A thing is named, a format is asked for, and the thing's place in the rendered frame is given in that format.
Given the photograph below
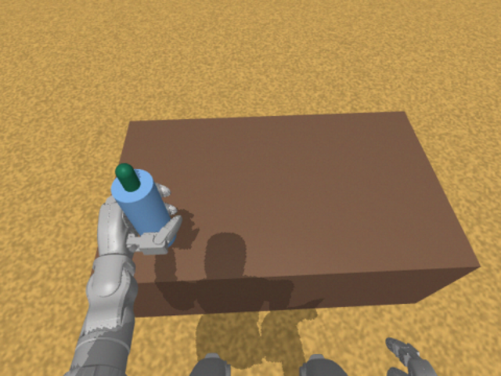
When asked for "left robot hand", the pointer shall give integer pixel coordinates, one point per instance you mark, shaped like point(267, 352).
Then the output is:
point(116, 234)

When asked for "bottle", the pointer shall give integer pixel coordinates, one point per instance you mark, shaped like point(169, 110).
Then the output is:
point(137, 195)

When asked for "right robot hand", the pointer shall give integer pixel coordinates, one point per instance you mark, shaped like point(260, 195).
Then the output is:
point(410, 358)

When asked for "left robot arm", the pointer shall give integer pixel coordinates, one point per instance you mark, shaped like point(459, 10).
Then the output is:
point(106, 335)

